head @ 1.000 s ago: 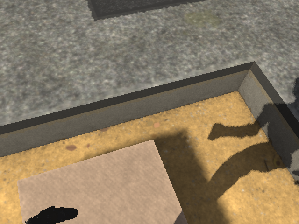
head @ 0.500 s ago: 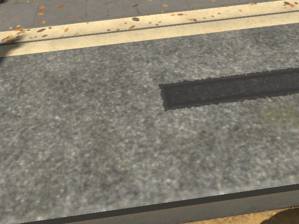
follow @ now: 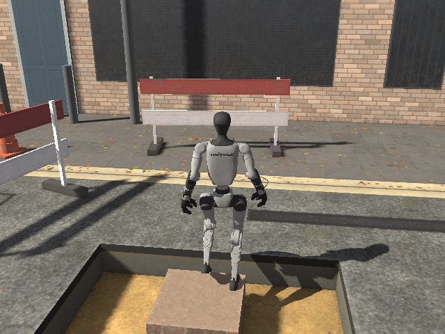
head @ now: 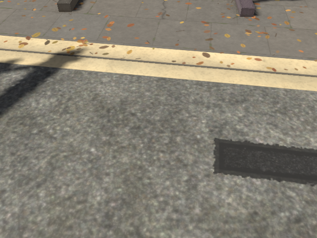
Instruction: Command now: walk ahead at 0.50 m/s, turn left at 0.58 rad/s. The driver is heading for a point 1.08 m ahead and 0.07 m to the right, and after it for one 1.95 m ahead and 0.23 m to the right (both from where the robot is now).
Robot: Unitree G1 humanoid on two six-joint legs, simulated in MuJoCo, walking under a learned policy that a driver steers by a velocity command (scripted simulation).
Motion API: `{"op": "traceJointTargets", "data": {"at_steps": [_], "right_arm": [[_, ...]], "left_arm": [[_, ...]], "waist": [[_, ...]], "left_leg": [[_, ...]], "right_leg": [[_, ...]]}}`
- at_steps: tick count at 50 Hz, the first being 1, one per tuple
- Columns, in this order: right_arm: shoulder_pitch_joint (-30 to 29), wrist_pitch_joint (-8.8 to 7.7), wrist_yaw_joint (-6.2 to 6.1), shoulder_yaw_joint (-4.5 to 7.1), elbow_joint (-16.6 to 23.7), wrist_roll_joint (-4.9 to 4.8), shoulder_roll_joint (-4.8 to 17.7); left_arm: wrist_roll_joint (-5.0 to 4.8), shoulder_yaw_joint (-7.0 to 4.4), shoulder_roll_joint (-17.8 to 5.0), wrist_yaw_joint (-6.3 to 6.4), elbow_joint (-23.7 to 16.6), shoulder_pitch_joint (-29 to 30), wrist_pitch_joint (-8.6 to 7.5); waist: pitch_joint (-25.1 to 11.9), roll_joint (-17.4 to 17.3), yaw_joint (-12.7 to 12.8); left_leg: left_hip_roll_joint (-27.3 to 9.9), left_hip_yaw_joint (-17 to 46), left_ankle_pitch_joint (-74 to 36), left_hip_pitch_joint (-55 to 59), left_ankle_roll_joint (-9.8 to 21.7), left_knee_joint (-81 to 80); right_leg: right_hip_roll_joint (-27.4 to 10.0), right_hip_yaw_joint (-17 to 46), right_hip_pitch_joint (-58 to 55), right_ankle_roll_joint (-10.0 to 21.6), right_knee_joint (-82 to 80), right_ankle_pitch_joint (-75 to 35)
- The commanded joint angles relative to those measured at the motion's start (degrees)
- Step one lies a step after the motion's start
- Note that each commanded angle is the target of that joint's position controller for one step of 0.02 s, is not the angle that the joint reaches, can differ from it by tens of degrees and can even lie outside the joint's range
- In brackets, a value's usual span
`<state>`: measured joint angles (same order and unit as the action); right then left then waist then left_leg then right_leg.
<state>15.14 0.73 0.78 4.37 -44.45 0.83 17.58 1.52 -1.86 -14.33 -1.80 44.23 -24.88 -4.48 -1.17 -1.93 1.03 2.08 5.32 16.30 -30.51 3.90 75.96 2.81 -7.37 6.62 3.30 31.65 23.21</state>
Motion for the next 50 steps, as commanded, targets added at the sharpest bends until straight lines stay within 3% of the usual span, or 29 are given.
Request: {"op": "traceJointTargets", "data": {"at_steps": [1,3,5,8,10,13,14,16,17,19,20,21,22,24,25,26,28,29,30,31,32,35,37,39,43,46,48,49,50], "right_arm": [[-3.1,1.11,1.19,1.06,3.2,0.88,5.0],[-6.1,1.49,1.09,2.02,3.4,1.93,6.0],[-11.3,0.73,1.0,2.07,4.7,2.29,4.7],[-19.3,-0.42,0.86,1.48,8.0,1.71,3.2],[-22.4,0.16,0.46,1.74,8.5,2.16,3.6],[-25.5,0.81,0.41,0.5,11.3,1.04,2.7],[-22.3,0.51,2.7,-1.03,11.6,1.8,0.8],[-23.4,0.71,3.9,-2.64,10.6,1.41,-3.3],[-20.8,0.46,3.53,-2.58,9.8,2.99,-3.0],[-7.5,-1.43,0.91,-1.13,5.3,2.99,2.9],[3.7,-1.71,0.21,-0.14,0.7,3.53,5.3],[13.1,-1.54,-1.34,1.96,-0.4,4.89,12.7],[14.8,-1.55,-1.36,2.66,-2.1,0.71,13.2],[10.7,-3.5,-0.91,1.21,-4.4,1.61,9.9],[5.1,-5.63,-0.48,-0.64,-4.8,0.97,3.9],[4.1,-6.46,-0.51,-1.87,-6.8,0.44,0.0],[7.9,-6.3,-0.68,-2.12,-11.8,0.13,-1.8],[3.2,-6.13,-0.54,-1.65,-11.4,-0.16,-1.1],[0.9,-6.26,-0.3,-1.95,-11.2,0.42,-2.7],[-0.9,-6.47,-0.28,-1.75,-8.4,1.6,-0.4],[0.2,-6.89,-0.31,-2.38,-7.8,1.35,-2.9],[6.0,-8.47,-0.77,-2.15,-10.0,0.47,-0.1],[12.0,-9.04,-1.36,-2.53,-12.4,-0.49,-0.6],[14.3,-9.43,-1.98,-2.99,-13.4,-0.06,-1.4],[13.5,-8.38,-3.42,-3.32,-13.0,0.13,-0.5],[12.5,-8.13,-5.13,-1.92,-12.3,-1.0,4.4],[10.4,-6.3,-5.63,-1.22,-10.9,-0.13,4.8],[5.9,-5.31,-5.44,-0.4,-9.5,-0.15,6.4],[0.2,-5.17,-4.47,-0.65,-7.0,0.08,4.3]], "left_arm": [[0.66,-2.12,-8.0,1.27,-2.2,0.9,-2.25],[2.26,-2.6,-9.0,1.24,1.2,-3.7,-3.41],[1.03,-1.64,-5.7,1.11,4.6,-9.2,-4.81],[1.69,-2.39,-9.6,1.73,6.6,-9.7,-6.47],[2.11,-2.32,-9.6,1.47,8.2,-13.2,-6.34],[1.49,-1.94,-9.0,2.03,9.5,-10.7,-2.96],[0.89,-0.81,-6.7,2.31,6.8,-4.2,-1.72],[-1.09,-0.46,-7.9,3.07,7.7,-5.6,-1.53],[-1.84,-1.03,-12.7,3.29,8.4,-2.9,-1.76],[-1.82,-2.52,-18.0,3.76,8.0,-2.4,0.88],[-1.05,-2.39,-17.7,3.54,8.9,-3.4,2.01],[-3.85,1.46,-4.4,1.43,5.1,-10.7,1.68],[-3.85,0.93,-6.1,1.89,4.4,-6.8,1.11],[-3.78,0.94,-5.1,1.1,3.9,-3.3,0.66],[-3.08,0.12,-6.0,1.51,5.4,-3.0,1.11],[-2.05,-0.27,-5.8,1.43,5.6,-4.2,2.17],[0.29,-1.04,-2.9,2.71,3.7,-0.6,5.26],[0.94,-0.11,-0.5,2.74,3.3,-1.0,5.73],[1.19,-0.26,-0.6,2.62,2.5,0.4,6.12],[1.13,-0.41,-2.4,1.9,0.7,3.3,5.77],[0.38,-1.21,-4.8,1.14,2.0,5.2,5.09],[-1.69,-1.4,-4.6,0.93,1.6,11.0,4.41],[-1.6,-0.94,-3.2,0.74,1.3,15.2,4.41],[-0.85,-0.51,-1.7,0.23,0.2,19.2,4.48],[-2.22,0.28,-1.3,-0.99,0.5,20.4,3.72],[-0.34,-0.55,-3.5,0.24,2.0,14.0,5.1],[0.36,-2.46,-6.9,0.97,5.6,2.6,5.03],[-0.13,-3.64,-8.1,1.34,7.4,-5.6,4.28],[-0.68,-4.07,-8.4,2.05,8.7,-6.4,3.62]], "waist": [[12.0,1.2,-0.2],[11.9,3.6,2.0],[12.9,5.7,3.8],[15.0,9.6,3.6],[15.6,8.5,5.0],[16.7,7.8,2.6],[15.5,-0.8,-0.5],[10.6,-0.4,2.3],[8.2,5.1,-1.9],[1.9,10.2,-8.7],[-3.5,11.9,-12.4],[-17.1,5.3,-9.4],[-30.8,8.2,-8.3],[-15.5,6.2,-5.1],[-8.5,8.9,-3.1],[-4.5,2.0,-0.4],[-1.3,-3.3,1.0],[1.4,-1.4,5.7],[2.9,-1.7,6.2],[5.7,-2.6,4.5],[5.2,0.2,1.7],[7.1,0.6,-1.0],[7.0,0.0,-3.2],[7.2,-0.6,-4.3],[6.6,-2.5,-2.9],[2.3,-5.8,0.8],[-0.9,-5.9,5.5],[-1.8,-3.7,11.5],[-2.1,4.5,12.3]], "left_leg": [[-3.8,0.8,-8.2,-11.2,-2.1,3.9],[-3.8,-1.3,-10.4,-21.7,-1.3,4.3],[-3.4,2.6,-9.6,-27.7,-0.7,-2.1],[-2.1,-1.2,-13.7,-29.9,-1.1,-15.9],[-1.6,-2.5,-10.9,-38.3,-0.3,-13.5],[-1.9,-4.8,-8.8,-36.4,-0.1,-19.5],[-2.4,-10.3,-19.7,-17.1,0.7,-31.4],[0.7,-17.4,-28.0,6.1,2.8,-38.7],[1.3,-15.3,-21.5,10.0,4.5,-35.3],[4.8,-15.3,-6.4,15.3,7.2,-41.4],[2.1,-11.8,-8.7,29.0,8.7,-48.5],[-17.8,16.0,-17.3,66.9,18.8,-38.3],[-24.4,30.0,-30.5,67.7,16.5,-44.0],[-20.1,22.0,-21.8,48.1,11.7,-54.7],[-16.4,14.6,-18.7,35.4,6.4,-56.9],[-14.5,11.0,-12.0,26.1,4.8,-61.7],[-15.5,13.0,1.8,19.9,6.1,-64.5],[-13.7,7.3,2.1,13.0,2.9,-65.3],[-13.6,5.3,3.0,9.4,1.4,-66.7],[-12.8,3.0,4.9,7.0,3.1,-70.1],[-14.7,3.5,-2.0,11.5,3.9,-71.5],[-13.0,-5.0,-21.7,21.3,1.2,-70.5],[-11.2,-10.3,-35.9,26.8,-1.7,-69.0],[-10.3,-13.9,-42.1,29.5,-3.1,-68.5],[-9.9,-19.0,-58.3,29.7,-5.0,-64.7],[-13.0,-19.8,-78.0,36.1,-6.1,-53.6],[-14.3,-18.1,-75.4,38.1,-6.0,-37.8],[-12.5,-18.1,-65.5,32.1,-5.5,-19.9],[-6.2,-15.7,-18.8,14.5,-3.7,-0.4]], "right_leg": [[-19.3,16.3,3.1,9.3,-22.8,-26.2],[-17.1,10.4,-8.2,7.5,-19.8,-32.7],[-17.2,9.4,-15.3,4.9,-21.1,-31.2],[-16.4,7.1,-16.5,4.8,-25.8,-21.5],[-18.5,8.8,-23.4,6.5,-24.9,-20.4],[-17.4,3.2,-22.3,4.3,-27.6,-26.5],[-15.6,-2.7,-7.8,4.2,-29.6,-33.0],[-15.0,-4.9,0.4,4.9,-34.2,-37.1],[-18.6,-4.7,-4.2,4.4,-29.7,-60.3],[-19.1,-6.7,-13.5,2.5,-5.8,-81.4],[-16.4,-5.8,-10.4,1.1,11.4,-72.9],[-8.8,-0.1,25.3,-2.6,40.7,-34.7],[-1.8,9.8,26.9,-1.6,48.3,5.3],[-6.3,11.5,26.7,0.6,43.3,-1.2],[-8.8,13.4,22.8,1.4,38.7,-11.3],[-9.4,12.6,18.3,0.7,37.6,-12.5],[-7.4,10.8,21.6,0.9,54.5,-2.2],[-10.2,14.9,20.6,1.2,49.6,-10.6],[-9.7,15.0,22.2,1.2,48.3,-13.5],[-9.8,12.1,25.6,0.6,43.4,-12.2],[-9.5,12.7,29.1,1.0,44.5,-17.4],[-8.3,12.2,39.2,1.5,37.9,-23.9],[-6.4,6.7,41.0,2.1,32.9,-26.3],[-5.5,1.7,40.2,3.3,28.3,-29.0],[-1.7,-4.9,26.5,5.3,11.8,-28.4],[2.6,-6.9,16.8,5.5,6.1,-21.9],[4.1,-4.1,9.0,7.1,0.3,-16.7],[2.0,0.4,1.2,10.9,-7.7,-17.3],[-3.5,7.6,-10.4,13.2,-6.5,-19.6]]}}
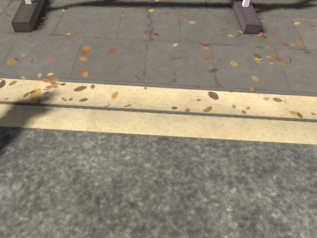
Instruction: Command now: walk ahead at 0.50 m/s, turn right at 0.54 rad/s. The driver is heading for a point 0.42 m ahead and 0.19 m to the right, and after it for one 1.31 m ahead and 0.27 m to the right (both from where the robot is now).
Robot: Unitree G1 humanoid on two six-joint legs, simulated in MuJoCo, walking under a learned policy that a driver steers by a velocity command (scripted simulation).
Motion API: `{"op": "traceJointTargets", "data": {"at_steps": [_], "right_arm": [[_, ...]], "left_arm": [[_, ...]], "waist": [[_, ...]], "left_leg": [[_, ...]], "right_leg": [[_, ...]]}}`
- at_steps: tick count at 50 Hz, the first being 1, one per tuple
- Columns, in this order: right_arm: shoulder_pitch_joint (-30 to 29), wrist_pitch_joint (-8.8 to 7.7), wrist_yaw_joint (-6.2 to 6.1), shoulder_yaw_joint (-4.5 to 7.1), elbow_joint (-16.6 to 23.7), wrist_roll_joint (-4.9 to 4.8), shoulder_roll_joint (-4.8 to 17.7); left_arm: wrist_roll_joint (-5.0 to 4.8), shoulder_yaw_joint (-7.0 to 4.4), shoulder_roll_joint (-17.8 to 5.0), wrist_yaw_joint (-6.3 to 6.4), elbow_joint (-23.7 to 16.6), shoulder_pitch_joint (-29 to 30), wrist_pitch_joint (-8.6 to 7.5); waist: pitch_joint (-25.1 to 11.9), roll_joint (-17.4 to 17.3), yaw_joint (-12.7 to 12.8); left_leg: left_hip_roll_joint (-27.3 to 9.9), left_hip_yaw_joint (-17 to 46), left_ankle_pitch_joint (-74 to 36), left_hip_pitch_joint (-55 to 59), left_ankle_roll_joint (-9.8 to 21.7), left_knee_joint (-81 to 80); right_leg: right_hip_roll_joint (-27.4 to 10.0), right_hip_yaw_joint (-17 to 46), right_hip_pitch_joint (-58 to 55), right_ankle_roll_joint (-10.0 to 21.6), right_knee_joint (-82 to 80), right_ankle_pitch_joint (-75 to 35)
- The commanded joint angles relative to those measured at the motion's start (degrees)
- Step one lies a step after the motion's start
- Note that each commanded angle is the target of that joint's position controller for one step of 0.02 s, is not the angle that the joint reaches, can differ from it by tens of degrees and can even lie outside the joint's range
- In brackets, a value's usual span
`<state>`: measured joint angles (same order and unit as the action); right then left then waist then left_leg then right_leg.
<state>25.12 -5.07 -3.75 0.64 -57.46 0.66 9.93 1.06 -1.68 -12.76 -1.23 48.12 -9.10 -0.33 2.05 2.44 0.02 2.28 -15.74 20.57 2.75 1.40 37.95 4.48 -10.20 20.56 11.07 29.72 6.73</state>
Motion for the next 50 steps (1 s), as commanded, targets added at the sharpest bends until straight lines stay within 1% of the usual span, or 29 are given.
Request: {"op": "traceJointTargets", "data": {"at_steps": [1,2,3,4,5,7,9,12,16,18,19,20,21,22,23,24,25,27,30,33,38,42,44,45,46,47,48,49,50], "right_arm": [[-7.0,-0.41,0.89,1.44,10.1,0.79,3.7],[-5.4,-1.24,2.26,1.46,12.5,0.12,5.5],[-8.5,-2.28,3.25,1.81,12.7,0.39,9.0],[-10.4,-2.33,3.75,2.83,13.0,-0.08,11.0],[-11.0,-1.75,3.81,2.91,13.3,0.52,10.9],[-12.9,0.68,3.9,2.32,15.0,1.29,8.2],[-15.6,1.79,4.04,1.55,17.2,1.0,6.5],[-21.3,2.33,4.71,0.87,19.9,1.03,5.9],[-25.4,1.89,4.79,1.05,23.0,0.52,7.4],[-22.5,1.26,4.45,1.83,23.2,0.38,9.8],[-18.7,0.8,4.02,2.53,22.6,0.62,11.3],[-11.4,0.03,3.32,3.17,20.8,1.02,12.6],[-3.1,-0.56,2.34,4.14,20.0,2.42,16.2],[-1.5,-0.14,1.99,5.32,20.4,3.8,21.9],[-4.0,0.71,2.27,5.14,20.6,3.01,19.2],[-7.6,0.96,2.41,3.77,21.5,2.41,13.5],[-9.5,0.79,2.69,2.89,21.1,1.98,10.5],[-8.7,0.23,2.74,2.52,19.3,1.53,9.5],[-6.7,-1.04,3.4,3.09,17.6,0.53,10.6],[-5.3,-1.44,3.59,3.38,16.3,0.55,11.2],[-4.2,-0.76,3.44,3.67,14.7,0.72,12.2],[-1.4,0.3,3.08,4.47,12.9,0.61,14.6],[1.0,1.39,2.93,4.48,11.1,0.58,15.3],[1.7,1.82,2.96,4.36,10.3,0.58,15.7],[1.3,2.09,3.07,3.94,10.0,0.3,15.3],[1.1,1.94,3.42,2.9,11.6,0.16,12.7],[3.5,1.79,4.81,1.21,15.6,-0.69,5.8],[-4.2,2.25,4.27,2.91,15.8,-0.02,12.0],[-7.8,1.97,4.31,2.91,16.8,-0.93,11.2]], "left_arm": [[0.3,-4.03,-11.7,1.71,3.7,-16.8,-1.26],[-0.29,-4.96,-13.1,1.76,2.6,-16.9,-1.12],[-0.33,-4.5,-9.8,1.55,0.6,-13.1,-1.22],[-0.86,-3.69,-6.5,1.36,-0.1,-9.1,-1.16],[-1.1,-3.33,-6.4,1.39,-0.9,-7.6,-1.96],[-1.38,-3.29,-8.3,2.04,-0.9,-8.3,-4.51],[-0.76,-3.7,-9.8,2.11,-0.7,-10.0,-5.75],[-0.54,-3.78,-9.1,0.88,-1.1,-13.0,-5.27],[-0.31,-4.43,-10.9,0.77,-1.7,-16.3,-4.46],[0.02,-4.77,-11.8,1.33,-3.2,-14.3,-4.28],[0.12,-5.04,-12.9,1.4,-4.0,-12.6,-4.31],[-0.16,-4.82,-12.6,1.32,-4.8,-10.9,-4.33],[-0.85,-3.75,-9.2,1.01,-6.5,-10.3,-4.49],[-2.69,-2.69,-4.4,1.29,-9.3,-13.7,-4.31],[-0.89,-2.81,-7.8,1.53,-8.6,-16.1,-3.55],[0.02,-3.13,-9.1,1.51,-8.0,-13.4,-2.88],[0.23,-2.95,-8.5,0.92,-8.5,-10.2,-2.68],[0.97,-2.86,-7.5,-0.48,-9.5,-8.5,-1.49],[1.4,-2.77,-6.8,-1.97,-11.1,-6.6,0.34],[1.69,-2.51,-6.5,-2.43,-12.9,-2.2,0.8],[1.14,-1.43,-4.7,-3.56,-15.3,5.7,0.69],[1.47,-1.51,-5.0,-3.97,-17.2,10.4,0.37],[1.89,-1.77,-5.2,-3.23,-17.3,9.4,0.23],[2.08,-2.11,-5.3,-2.66,-16.0,4.9,-0.28],[2.46,-2.65,-5.5,-1.9,-12.4,-5.1,-1.18],[3.45,-3.71,-8.7,-0.91,-10.0,-14.6,-1.7],[2.57,-5.2,-16.6,0.15,-10.3,-15.8,-1.87],[1.04,-5.46,-16.2,1.08,-10.8,-17.8,-1.49],[0.92,-4.74,-14.0,1.61,-9.4,-14.2,-1.78]], "waist": [[-5.6,8.1,3.4],[-10.8,5.3,4.1],[-4.7,-1.5,3.5],[1.5,-7.5,0.3],[3.3,-10.2,-1.2],[4.2,-9.6,-2.3],[4.2,-6.8,-1.6],[2.2,-1.9,2.0],[-1.9,1.8,5.2],[-3.3,2.8,3.1],[-4.6,2.7,0.6],[-7.9,0.7,-3.4],[-14.7,-5.0,-6.8],[-19.1,-18.5,-4.8],[-18.2,-17.5,-2.4],[-11.6,-8.7,-1.9],[-7.2,-5.0,-1.6],[-4.0,-8.0,-0.6],[-2.7,-8.3,0.1],[-1.9,-7.4,-0.2],[0.9,-8.4,-1.9],[2.4,-8.3,-3.6],[1.4,-8.7,-3.1],[-1.1,-8.5,-0.9],[-6.2,-5.9,3.8],[-13.4,-0.4,7.9],[-20.3,14.2,5.3],[-20.1,3.2,9.2],[-12.2,1.9,7.0]], "left_leg": [[-0.7,12.0,9.3,-37.9,-1.5,53.0],[-0.7,20.4,4.8,-45.8,-2.1,55.2],[-3.7,20.8,0.7,-48.5,-1.3,50.2],[-5.5,19.8,-3.1,-45.7,-1.0,44.9],[-6.3,19.8,-3.7,-42.9,-1.8,41.1],[-8.5,19.5,-4.1,-37.1,-3.7,32.1],[-8.8,17.1,-6.2,-36.3,-4.8,21.6],[-7.1,14.7,-14.0,-33.9,-4.7,6.3],[-4.6,14.3,-19.2,-30.7,-3.3,-3.7],[-3.6,15.9,-15.6,-26.3,-2.1,-7.8],[-2.6,15.7,-12.6,-21.6,-1.7,-9.3],[-3.1,15.8,-13.0,-13.2,-0.7,-13.0],[-12.8,24.7,-5.0,-1.3,1.8,-14.4],[-27.4,48.4,1.4,11.1,7.1,-19.7],[-28.7,58.5,6.4,9.0,10.5,-22.2],[-26.6,50.6,8.8,2.8,9.8,-22.6],[-23.2,41.4,3.2,-3.1,8.7,-23.2],[-18.7,30.3,-5.4,-8.6,6.7,-25.2],[-18.7,23.5,-16.4,-10.2,7.5,-27.3],[-19.3,18.0,-20.7,-9.2,8.5,-28.7],[-17.4,9.3,-20.2,-8.7,6.2,-28.9],[-18.7,5.7,-25.5,-4.4,4.5,-26.6],[-19.3,3.9,-40.9,-1.6,4.1,-19.7],[-19.2,3.2,-50.0,-1.6,4.2,-12.5],[-17.5,1.1,-51.3,-5.2,3.4,-1.1],[-15.8,1.2,-33.5,-17.3,2.3,13.9],[-5.7,3.8,13.0,-40.1,-0.8,34.6],[-4.4,14.0,9.0,-44.2,-0.1,40.9],[-6.3,16.5,3.5,-45.6,0.7,41.0]], "right_leg": [[-16.0,29.8,-31.1,10.6,1.9,-29.6],[-22.7,44.5,-33.0,19.2,-9.0,-7.0],[-22.2,44.2,-25.7,17.3,-16.7,11.3],[-20.0,40.6,-15.6,13.8,-20.0,14.4],[-18.1,37.2,-10.4,12.1,-20.9,10.2],[-14.7,31.4,-2.7,10.6,-21.5,2.5],[-11.1,26.7,-2.2,8.9,-21.3,-5.7],[-7.3,22.3,-5.5,5.3,-18.7,-13.1],[-8.9,24.5,-13.9,1.8,-13.3,-18.4],[-10.1,27.2,-16.4,-0.2,-9.2,-19.9],[-10.0,27.6,-15.9,-1.3,-4.8,-23.1],[-7.5,25.6,-14.0,-2.8,4.7,-23.1],[-4.1,22.4,-7.0,-4.3,19.1,-12.4],[4.2,15.0,11.6,-6.5,34.6,19.4],[0.8,15.5,19.2,-6.3,43.8,23.2],[-2.4,15.6,20.5,-6.5,46.5,18.3],[-4.3,14.9,19.8,-7.1,44.6,14.6],[-6.6,14.0,18.0,-7.8,41.8,13.0],[-7.5,13.4,19.3,-8.5,41.1,9.3],[-8.4,13.3,22.3,-9.9,36.9,4.6],[-8.8,9.7,18.4,-9.1,19.4,-3.8],[-7.2,4.5,13.6,-6.4,9.9,2.0],[-4.1,3.0,8.7,-4.2,6.5,8.8],[-1.7,3.1,2.5,-2.8,4.2,10.2],[0.8,3.0,-10.1,-1.6,-1.0,6.1],[-8.0,14.3,-26.6,0.1,-2.5,11.6],[-28.4,44.9,-42.7,7.9,-7.9,10.3],[-28.7,48.1,-38.9,7.7,-12.0,3.2],[-26.5,36.2,-32.3,6.2,-10.8,-5.8]]}}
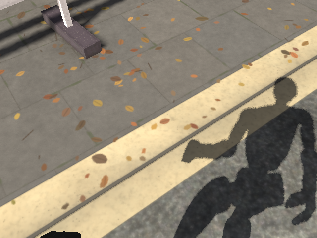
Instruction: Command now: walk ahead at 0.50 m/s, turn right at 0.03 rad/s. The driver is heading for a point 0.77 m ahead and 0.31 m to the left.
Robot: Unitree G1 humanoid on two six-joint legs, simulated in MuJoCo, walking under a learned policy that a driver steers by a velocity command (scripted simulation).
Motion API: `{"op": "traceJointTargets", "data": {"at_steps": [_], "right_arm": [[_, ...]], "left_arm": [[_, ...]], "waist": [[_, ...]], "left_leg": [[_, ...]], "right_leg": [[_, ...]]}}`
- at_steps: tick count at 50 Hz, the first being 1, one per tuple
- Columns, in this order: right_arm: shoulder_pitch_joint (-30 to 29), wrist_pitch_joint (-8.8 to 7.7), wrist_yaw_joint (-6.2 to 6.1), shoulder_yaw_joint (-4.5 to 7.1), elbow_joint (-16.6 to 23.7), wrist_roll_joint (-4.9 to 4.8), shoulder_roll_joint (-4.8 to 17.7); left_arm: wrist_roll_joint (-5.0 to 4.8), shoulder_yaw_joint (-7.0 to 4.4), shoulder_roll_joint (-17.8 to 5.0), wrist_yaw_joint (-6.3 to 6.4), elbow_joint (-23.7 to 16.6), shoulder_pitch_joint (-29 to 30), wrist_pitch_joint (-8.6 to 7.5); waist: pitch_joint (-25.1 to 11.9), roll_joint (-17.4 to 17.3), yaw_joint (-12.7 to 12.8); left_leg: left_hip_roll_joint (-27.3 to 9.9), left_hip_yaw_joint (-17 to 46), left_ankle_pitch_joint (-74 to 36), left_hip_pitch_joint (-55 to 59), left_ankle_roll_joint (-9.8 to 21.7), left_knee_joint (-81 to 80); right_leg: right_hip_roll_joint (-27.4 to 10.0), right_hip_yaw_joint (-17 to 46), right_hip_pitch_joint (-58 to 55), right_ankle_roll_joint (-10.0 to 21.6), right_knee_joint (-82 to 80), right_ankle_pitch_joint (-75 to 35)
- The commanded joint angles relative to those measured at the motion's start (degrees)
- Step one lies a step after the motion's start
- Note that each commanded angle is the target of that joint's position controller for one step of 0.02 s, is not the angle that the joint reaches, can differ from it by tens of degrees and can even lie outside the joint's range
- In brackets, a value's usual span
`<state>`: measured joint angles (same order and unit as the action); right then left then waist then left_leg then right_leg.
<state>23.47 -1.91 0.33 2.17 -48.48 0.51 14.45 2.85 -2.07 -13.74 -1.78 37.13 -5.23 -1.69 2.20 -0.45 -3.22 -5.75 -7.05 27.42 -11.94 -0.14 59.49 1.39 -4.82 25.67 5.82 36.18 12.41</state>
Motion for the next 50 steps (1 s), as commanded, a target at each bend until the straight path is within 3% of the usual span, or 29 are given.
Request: {"op": "traceJointTargets", "data": {"at_steps": [1,3,4,6,11,17,19,21,22,23,24,25,26,27,28,29,31,33,35,38,45,48,50], "right_arm": [[-5.7,-1.64,0.35,0.88,6.9,-1.07,5.5],[-0.6,-0.14,0.69,1.24,3.8,0.51,5.3],[0.6,0.64,0.97,1.39,2.7,0.84,5.0],[-0.6,1.32,1.72,1.53,2.5,0.85,3.8],[-10.3,1.32,2.39,1.45,4.5,1.12,2.4],[-20.7,0.91,3.54,0.46,8.3,1.56,1.2],[-21.3,0.89,3.57,0.59,9.1,1.65,1.6],[-18.7,1.13,3.2,1.13,8.8,1.76,2.6],[-14.8,1.08,2.89,1.63,7.9,1.84,3.4],[-8.4,0.67,2.46,2.42,6.2,2.06,4.7],[0.8,0.21,1.73,3.8,3.5,2.76,7.8],[3.1,0.19,0.86,5.93,3.8,3.03,15.7],[2.1,0.61,0.85,6.13,5.0,0.42,16.7],[-0.7,0.8,0.31,5.92,4.6,-0.31,15.7],[-3.4,0.67,-0.09,4.92,4.4,-0.41,12.1],[-6.1,0.59,-0.2,4.22,4.6,-0.56,9.6],[-9.0,0.34,-0.14,3.22,5.3,-0.95,7.2],[-8.3,-0.27,0.12,3.61,5.2,-0.48,9.1],[-7.1,-0.2,0.03,3.93,5.2,-0.26,10.2],[-5.5,0.73,-0.4,3.85,5.4,-0.36,10.0],[-3.3,2.63,-1.02,4.4,6.4,0.62,11.0],[-5.5,3.24,-1.07,4.67,7.4,0.76,11.6],[-9.8,3.33,-1.07,4.58,8.6,-0.18,11.4]], "left_arm": [[-0.9,-3.15,-9.3,2.09,2.4,-15.6,-1.04],[-1.74,-1.65,-5.2,1.84,3.0,-11.5,-2.08],[-1.75,-1.33,-4.3,1.78,3.3,-11.2,-2.67],[-1.72,-1.58,-5.2,1.77,4.5,-11.9,-3.74],[-1.74,-1.73,-5.2,2.02,7.3,-15.1,-4.4],[-1.73,-2.0,-6.3,2.81,10.8,-19.2,-4.19],[-1.57,-2.17,-7.1,3.1,11.7,-19.6,-3.73],[-1.46,-2.47,-9.0,3.44,12.1,-18.8,-3.19],[-1.31,-2.68,-9.9,3.58,12.3,-18.4,-2.69],[-1.35,-2.84,-10.8,3.63,12.2,-17.9,-2.15],[-1.55,-2.72,-10.8,3.54,11.2,-16.8,-2.02],[-2.89,-1.23,-4.3,2.67,7.4,-19.3,-2.41],[-2.29,-1.69,-6.8,2.45,5.5,-15.0,-2.83],[-2.33,-1.44,-6.5,2.39,4.4,-10.6,-3.11],[-2.66,-0.97,-5.8,2.57,4.6,-10.8,-3.54],[-2.15,-1.08,-5.7,2.73,5.4,-11.5,-3.15],[-0.53,-1.19,-5.8,2.66,5.8,-13.8,-0.78],[-0.65,-1.0,-4.9,2.47,5.5,-14.5,0.72],[-0.93,-0.88,-4.7,2.53,4.7,-12.7,1.21],[-1.04,-0.83,-5.3,2.78,3.0,-7.9,1.59],[-2.0,-0.57,-6.8,3.33,0.6,-1.2,1.38],[-2.61,-0.58,-7.6,3.74,0.5,-3.1,0.78],[-2.32,-0.67,-7.8,4.16,1.5,-7.9,0.0]], "waist": [[-7.7,3.2,7.6],[-4.1,5.0,2.9],[-3.9,5.4,2.4],[-2.4,4.9,1.6],[1.8,3.5,3.3],[4.2,3.7,6.0],[3.8,3.8,5.7],[1.2,5.3,4.1],[-1.4,5.8,2.3],[-5.3,5.4,-0.6],[-10.3,2.1,-5.2],[-16.5,-11.1,-3.0],[-20.9,-7.6,-3.5],[-13.4,-2.2,-2.5],[-7.4,0.2,-0.2],[-4.0,2.0,2.2],[-3.8,0.2,5.1],[-5.7,-0.7,6.0],[-6.6,-1.5,5.3],[-6.6,-3.3,3.5],[-4.6,-4.7,0.4],[-3.8,-5.6,1.5],[-3.2,-5.4,5.2]], "left_leg": [[0.6,8.9,-6.6,-27.7,2.6,14.0],[-0.3,9.4,-8.5,-20.0,2.1,7.7],[0.2,9.3,-9.5,-18.2,1.9,7.2],[0.9,9.5,-12.7,-20.2,1.9,5.7],[0.6,9.3,-23.0,-28.4,1.6,-4.0],[1.5,2.9,-27.2,-26.4,3.9,-19.8],[3.2,0.8,-23.6,-24.2,5.7,-22.6],[6.9,-1.9,-17.5,-18.6,8.0,-23.6],[9.1,-2.7,-14.2,-14.1,9.4,-23.9],[11.1,-2.2,-13.0,-6.2,10.9,-26.5],[9.1,3.2,-13.4,7.8,13.5,-30.7],[-9.4,30.6,-18.4,26.6,22.0,-32.0],[-15.8,50.5,-32.9,29.9,26.5,-40.0],[-14.0,38.4,-42.8,24.3,24.5,-39.2],[-11.9,31.0,-53.2,16.3,21.9,-38.7],[-8.1,25.0,-56.9,10.0,18.7,-39.2],[-3.8,19.6,-59.8,2.7,16.0,-40.6],[-2.0,17.6,-65.8,1.5,15.7,-40.2],[-0.9,17.3,-66.7,1.8,14.9,-39.7],[-0.1,18.8,-61.9,3.0,13.3,-38.8],[-2.0,27.5,-55.3,7.7,13.3,-34.9],[-1.5,31.8,-53.7,7.1,11.8,-32.0],[2.1,32.9,-45.2,2.4,8.0,-28.5]], "right_leg": [[-20.5,23.4,-29.2,8.8,-18.5,-17.0],[-16.3,14.2,-19.5,4.7,-22.0,-18.4],[-15.5,12.5,-17.6,4.4,-23.7,-18.4],[-15.2,9.6,-17.4,5.0,-26.6,-18.3],[-14.6,2.5,-21.0,4.1,-29.4,-17.4],[-15.7,-3.9,-27.3,2.8,-27.8,-23.7],[-16.3,-5.8,-30.5,1.9,-24.2,-32.5],[-16.3,-7.8,-32.7,1.0,-16.4,-50.4],[-16.3,-8.5,-33.1,0.7,-9.2,-57.0],[-15.9,-9.0,-30.9,0.3,1.1,-55.9],[-14.3,-9.6,-21.8,-1.3,16.1,-43.9],[-5.6,-9.3,1.7,-5.1,39.7,-1.7],[1.9,2.7,11.9,-6.4,49.7,19.4],[-2.6,7.2,15.4,-6.1,48.9,13.6],[-4.5,6.5,13.6,-6.1,44.4,9.9],[-6.0,6.6,10.8,-6.4,39.6,9.2],[-6.4,6.5,4.8,-7.7,34.2,8.3],[-5.2,5.6,3.8,-8.7,30.8,6.8],[-4.9,5.2,5.0,-9.2,27.1,4.2],[-4.7,5.7,6.9,-9.5,21.3,0.7],[-2.2,8.0,6.9,-8.2,10.5,2.7],[-0.5,9.1,1.0,-6.7,2.7,5.5],[-0.1,9.1,-9.8,-5.4,-11.2,-1.2]]}}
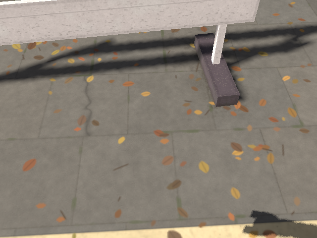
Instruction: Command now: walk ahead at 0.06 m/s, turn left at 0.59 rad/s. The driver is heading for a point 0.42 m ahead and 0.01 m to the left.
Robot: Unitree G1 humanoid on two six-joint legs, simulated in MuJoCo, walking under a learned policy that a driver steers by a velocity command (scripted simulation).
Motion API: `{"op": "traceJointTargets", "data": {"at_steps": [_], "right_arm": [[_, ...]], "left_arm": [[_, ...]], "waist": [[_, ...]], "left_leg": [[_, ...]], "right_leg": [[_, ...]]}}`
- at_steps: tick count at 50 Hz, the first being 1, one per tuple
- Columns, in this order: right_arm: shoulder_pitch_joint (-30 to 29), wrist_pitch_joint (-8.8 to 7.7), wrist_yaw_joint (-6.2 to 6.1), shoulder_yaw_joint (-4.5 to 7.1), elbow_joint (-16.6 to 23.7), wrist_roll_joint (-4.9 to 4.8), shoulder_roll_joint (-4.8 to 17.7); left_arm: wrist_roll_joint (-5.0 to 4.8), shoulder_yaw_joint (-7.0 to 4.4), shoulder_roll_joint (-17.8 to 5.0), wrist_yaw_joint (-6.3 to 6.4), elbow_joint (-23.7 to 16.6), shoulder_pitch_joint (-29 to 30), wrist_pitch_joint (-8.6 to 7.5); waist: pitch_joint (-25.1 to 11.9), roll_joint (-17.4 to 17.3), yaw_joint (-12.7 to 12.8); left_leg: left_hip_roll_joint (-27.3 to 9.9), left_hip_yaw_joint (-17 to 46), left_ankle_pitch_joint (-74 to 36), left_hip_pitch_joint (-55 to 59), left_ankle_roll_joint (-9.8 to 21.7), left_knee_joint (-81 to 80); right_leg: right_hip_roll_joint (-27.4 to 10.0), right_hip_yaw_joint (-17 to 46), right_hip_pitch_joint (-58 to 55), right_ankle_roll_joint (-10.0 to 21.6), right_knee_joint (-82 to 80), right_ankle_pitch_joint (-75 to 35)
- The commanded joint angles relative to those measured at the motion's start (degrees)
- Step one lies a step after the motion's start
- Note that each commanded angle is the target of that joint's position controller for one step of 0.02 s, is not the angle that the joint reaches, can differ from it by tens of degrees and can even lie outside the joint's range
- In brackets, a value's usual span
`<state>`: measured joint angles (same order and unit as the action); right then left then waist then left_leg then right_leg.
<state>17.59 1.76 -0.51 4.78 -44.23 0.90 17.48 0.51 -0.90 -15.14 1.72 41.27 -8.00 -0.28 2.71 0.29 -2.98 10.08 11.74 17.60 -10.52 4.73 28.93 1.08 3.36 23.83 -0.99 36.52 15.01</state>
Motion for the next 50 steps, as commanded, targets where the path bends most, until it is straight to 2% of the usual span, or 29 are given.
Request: {"op": "traceJointTargets", "data": {"at_steps": [1,2,3,4,5,6,8,10,13,19,21,22,23,24,25,26,28,29,31,35,38,42,44,45,46,47,48,49,50], "right_arm": [[-4.2,-0.64,-0.24,1.36,5.4,-1.35,6.5],[0.8,-0.7,-0.37,0.21,6.5,-1.64,1.8],[4.5,0.22,-0.81,1.53,5.3,0.21,6.6],[4.2,0.72,-0.76,1.99,3.9,1.07,8.1],[1.8,1.19,-0.23,2.09,3.2,0.96,8.0],[0.7,1.72,0.43,2.03,3.4,0.36,7.3],[0.0,2.36,1.6,1.59,3.6,-0.32,6.5],[-1.7,2.56,1.96,1.25,4.2,-0.71,5.9],[-3.9,2.92,1.91,0.49,4.9,-0.33,4.6],[-5.4,2.71,1.61,-1.28,4.6,-0.6,3.0],[-1.5,1.82,1.63,-1.99,2.7,-0.07,2.0],[0.0,1.23,1.59,-2.14,1.6,0.4,2.3],[2.3,0.58,1.39,-2.01,1.0,1.17,4.7],[4.1,0.33,1.29,-0.05,1.6,0.92,12.8],[3.5,0.14,0.69,0.06,0.4,1.8,11.6],[-0.2,-0.41,0.34,-1.1,0.6,1.24,8.3],[-2.8,-1.93,0.1,-1.63,0.5,0.41,6.1],[-2.1,-2.8,0.09,-1.88,0.1,0.17,5.2],[0.9,-4.05,0.34,-1.77,-1.4,-0.24,5.0],[5.3,-4.97,0.38,-1.4,-3.9,-0.21,4.9],[7.4,-5.19,0.01,-1.6,-5.9,0.19,4.5],[6.9,-4.99,-0.21,-1.55,-7.5,0.13,5.3],[5.3,-4.82,-0.41,-1.65,-7.9,-0.57,5.3],[5.7,-5.21,-0.46,-2.22,-7.9,-0.86,4.0],[7.4,-5.37,-0.66,-3.47,-5.9,-1.38,0.0],[12.0,-4.23,-0.95,-2.67,-7.9,-1.28,1.2],[11.1,-2.93,-1.24,-2.13,-9.3,0.02,3.1],[8.6,-2.65,-0.82,-2.38,-9.5,0.53,1.7],[7.0,-2.47,-0.52,-2.68,-9.8,0.45,0.4]], "left_arm": [[0.84,-2.36,-8.7,1.26,-2.4,-8.0,-1.96],[0.89,-3.06,-14.0,1.77,-4.0,-5.5,-1.65],[-0.41,-3.17,-13.3,1.09,-3.3,-8.3,-0.56],[-0.49,-2.41,-10.0,0.77,-3.8,-7.8,-0.07],[-0.4,-1.73,-7.3,0.78,-4.3,-5.2,0.15],[0.14,-1.45,-6.6,0.92,-5.0,-2.3,0.57],[0.94,-1.82,-7.5,1.1,-5.1,-1.4,0.54],[1.0,-2.07,-7.5,0.87,-4.6,-3.2,0.25],[0.82,-2.54,-8.3,0.52,-3.3,-5.3,-0.05],[1.23,-3.15,-9.8,-1.05,-1.6,-4.9,0.84],[0.69,-3.38,-10.3,-1.53,-1.0,-5.1,1.69],[0.43,-3.14,-9.0,-1.66,-0.6,-5.9,2.0],[0.78,-2.14,-4.9,-2.01,-1.3,-5.7,2.08],[0.65,-1.09,-2.1,-1.96,-4.6,-1.3,2.0],[1.33,-2.81,-8.1,-1.77,-4.8,2.0,1.97],[0.47,-3.25,-8.2,-2.48,-3.5,-0.7,1.73],[1.22,-3.89,-8.7,-3.48,-0.1,-5.0,0.85],[1.82,-3.91,-8.2,-3.88,1.1,-6.0,0.56],[1.69,-3.71,-6.4,-4.27,1.3,-4.6,0.3],[1.45,-3.33,-5.0,-4.31,0.2,0.9,-0.03],[1.57,-2.51,-2.9,-4.04,-0.3,3.2,-0.67],[0.83,-2.32,-2.9,-2.74,0.5,0.3,-1.28],[1.06,-2.69,-3.4,-1.71,3.3,-6.8,-2.05],[1.66,-3.32,-5.8,-1.07,4.8,-11.8,-2.87],[2.18,-4.14,-11.4,-0.52,4.8,-17.1,-3.35],[0.03,-4.87,-14.4,-0.93,6.2,-18.2,-2.49],[-1.16,-3.71,-9.7,-1.45,6.0,-15.0,-2.35],[-1.04,-2.62,-6.3,-1.59,5.1,-10.1,-2.4],[-0.48,-1.75,-3.9,-1.42,4.4,-6.0,-2.21]], "waist": [[-5.9,-1.5,5.6],[-8.1,12.5,1.6],[-12.2,15.1,1.8],[-9.7,7.7,1.4],[-6.4,4.2,1.4],[-5.0,4.9,0.5],[-4.6,8.9,1.0],[-5.8,8.6,2.2],[-6.1,8.5,3.2],[-5.8,11.3,4.2],[-6.7,9.1,2.1],[-5.3,6.5,1.2],[-3.7,-4.6,0.3],[0.6,-18.2,-2.0],[7.1,-11.8,-2.3],[7.7,-10.9,1.3],[5.4,-9.6,3.5],[3.6,-8.1,3.4],[2.1,-6.5,2.7],[3.0,-6.7,0.3],[4.1,-6.3,-0.5],[1.3,-7.4,1.2],[-1.4,-4.4,5.0],[-5.6,-1.4,6.8],[-11.8,7.9,7.2],[-14.3,14.7,6.1],[-10.5,6.9,4.0],[-5.8,4.8,3.1],[-3.6,4.0,1.9]], "left_leg": [[-10.6,11.4,-26.2,-3.7,0.2,8.6],[-2.0,0.0,5.6,-12.8,-3.0,21.3],[0.9,-6.1,24.1,-15.8,-3.8,31.3],[-2.2,-5.3,20.6,-17.0,-4.3,38.1],[-3.9,-5.4,15.7,-17.1,-5.1,39.8],[-5.1,-5.9,12.2,-16.9,-6.0,39.5],[-5.1,-7.8,8.1,-16.9,-7.5,40.1],[-4.9,-8.3,7.4,-16.7,-8.1,38.2],[-5.5,-8.1,8.1,-16.1,-7.7,31.9],[-6.8,-12.4,9.0,-5.1,-5.0,11.6],[-6.2,-15.0,2.4,4.4,-2.8,-1.2],[-6.2,-13.9,1.7,10.7,-1.1,-6.8],[-15.4,0.3,14.3,14.9,1.2,-14.8],[-29.8,22.7,32.9,9.1,6.8,-25.2],[-30.4,22.9,32.4,0.8,9.6,-26.7],[-27.1,18.5,29.0,0.5,8.5,-26.7],[-21.9,9.6,16.3,4.2,6.0,-26.1],[-20.6,6.6,11.1,5.9,5.9,-25.4],[-20.3,4.4,6.7,9.1,6.4,-24.8],[-21.5,3.1,3.6,11.5,7.8,-25.0],[-21.3,-0.5,-12.7,10.1,8.0,-21.0],[-21.5,-2.5,-34.9,6.4,5.5,-12.0],[-18.8,-3.9,-38.2,5.1,2.7,-3.7],[-16.1,-6.0,-32.5,1.6,0.7,3.7],[-11.2,-9.7,-10.6,-7.6,-1.6,17.3],[-5.1,-10.9,15.9,-10.9,-2.3,26.6],[-7.7,-7.5,16.8,-10.9,-2.2,32.1],[-8.8,-7.6,14.1,-12.2,-2.2,32.7],[-10.5,-7.7,10.5,-11.8,-2.5,30.2]], "right_leg": [[-6.6,6.1,-16.4,3.1,-16.9,-10.8],[-22.3,21.3,-24.1,8.5,-17.7,-32.4],[-27.5,28.8,-23.0,16.2,-16.1,-45.2],[-25.4,23.7,-21.4,16.6,-15.9,-43.0],[-21.0,16.3,-18.1,14.7,-16.3,-36.9],[-17.2,11.0,-16.3,12.2,-17.5,-29.9],[-13.6,4.9,-15.6,11.3,-17.6,-30.4],[-14.0,3.3,-16.8,12.1,-17.6,-30.7],[-15.7,3.6,-17.8,13.6,-18.0,-26.5],[-15.7,3.1,-13.1,13.3,-17.2,-17.4],[-14.3,2.2,-8.0,11.3,-16.8,-0.9],[-12.6,1.2,-1.4,8.6,-15.9,10.3],[-7.7,-3.6,7.3,5.1,-5.5,18.8],[0.8,-9.5,17.9,2.2,6.2,18.8],[-3.0,-2.6,16.5,2.5,12.0,12.5],[-3.3,-1.8,15.3,2.3,13.5,7.8],[-3.4,-3.1,13.3,1.7,15.2,2.1],[-3.4,-3.6,12.7,1.5,16.5,0.2],[-3.6,-4.2,14.3,1.1,17.0,-2.1],[-4.4,-4.8,17.0,-0.4,11.3,-4.4],[-3.8,-5.7,12.3,-0.3,4.0,-3.6],[-1.2,-7.2,-1.0,2.5,-2.2,-2.8],[0.6,-7.3,-12.4,4.0,-12.0,-9.1],[-4.3,-2.9,-21.9,4.9,-13.9,-14.7],[-18.7,13.1,-32.8,8.4,-14.1,-28.4],[-25.9,23.4,-30.8,16.1,-16.6,-42.9],[-23.5,20.1,-25.7,16.3,-17.0,-37.6],[-20.6,15.1,-20.7,15.0,-18.7,-33.4],[-17.5,10.8,-17.7,12.9,-20.9,-30.0]]}}
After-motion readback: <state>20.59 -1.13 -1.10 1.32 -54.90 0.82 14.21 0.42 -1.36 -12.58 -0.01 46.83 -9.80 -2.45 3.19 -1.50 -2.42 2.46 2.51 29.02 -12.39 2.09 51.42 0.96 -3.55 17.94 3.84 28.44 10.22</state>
